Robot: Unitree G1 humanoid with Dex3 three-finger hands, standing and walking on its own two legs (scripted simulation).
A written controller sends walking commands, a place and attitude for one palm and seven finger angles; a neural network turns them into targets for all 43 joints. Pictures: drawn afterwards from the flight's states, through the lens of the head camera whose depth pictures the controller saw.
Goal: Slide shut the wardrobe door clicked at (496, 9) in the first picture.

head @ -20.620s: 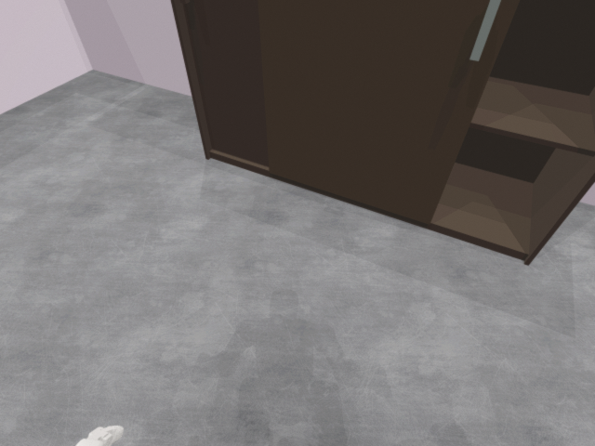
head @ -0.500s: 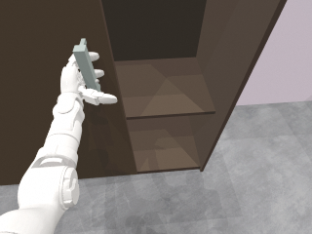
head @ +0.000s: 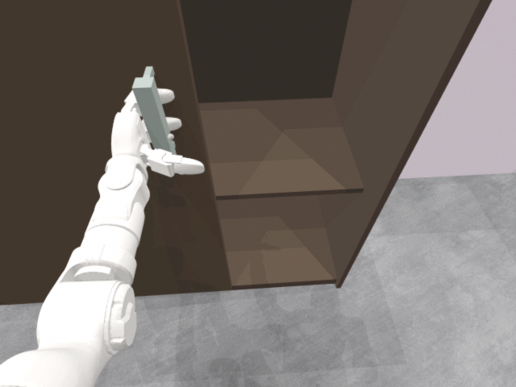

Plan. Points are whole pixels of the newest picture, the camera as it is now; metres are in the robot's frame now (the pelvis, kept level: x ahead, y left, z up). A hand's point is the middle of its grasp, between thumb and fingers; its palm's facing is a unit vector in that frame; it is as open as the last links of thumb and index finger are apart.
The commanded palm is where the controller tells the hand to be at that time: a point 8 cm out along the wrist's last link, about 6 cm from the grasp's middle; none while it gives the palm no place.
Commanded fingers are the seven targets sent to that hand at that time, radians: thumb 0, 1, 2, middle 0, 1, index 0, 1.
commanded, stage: grip the handle and tug to test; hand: left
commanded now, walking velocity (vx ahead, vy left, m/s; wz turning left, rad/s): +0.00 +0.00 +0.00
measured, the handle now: (160, 121) +0.51 +0.15 +0.14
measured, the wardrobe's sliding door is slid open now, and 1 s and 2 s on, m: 0.41 0.41 0.41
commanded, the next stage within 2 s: tug the door sideways, standing still in 1.34 s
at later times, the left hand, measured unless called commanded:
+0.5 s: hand (169, 135) +0.47 +0.13 +0.14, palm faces +0.05 -1.00 -0.01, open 7.3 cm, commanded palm +0.44 +0.18 +0.14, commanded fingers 0.00 0.90 0.90 -0.45 -1.40 -0.45 -1.40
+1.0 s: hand (169, 136) +0.47 +0.13 +0.14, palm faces +0.05 -1.00 +0.00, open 5.9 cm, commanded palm +0.43 +0.19 +0.14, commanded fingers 0.00 0.90 0.90 -0.45 -1.40 -0.45 -1.40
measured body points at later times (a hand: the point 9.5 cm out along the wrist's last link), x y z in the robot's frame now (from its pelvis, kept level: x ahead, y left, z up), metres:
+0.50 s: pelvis +0.00 +0.00 +0.00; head +0.03 -0.01 +0.45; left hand +0.46 +0.18 +0.15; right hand +0.03 -0.26 -0.13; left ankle +0.03 +0.13 -0.72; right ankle -0.05 -0.11 -0.72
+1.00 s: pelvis +0.00 +0.00 +0.00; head +0.04 -0.01 +0.45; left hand +0.46 +0.18 +0.15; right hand +0.06 -0.25 -0.12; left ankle +0.03 +0.13 -0.72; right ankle -0.05 -0.11 -0.72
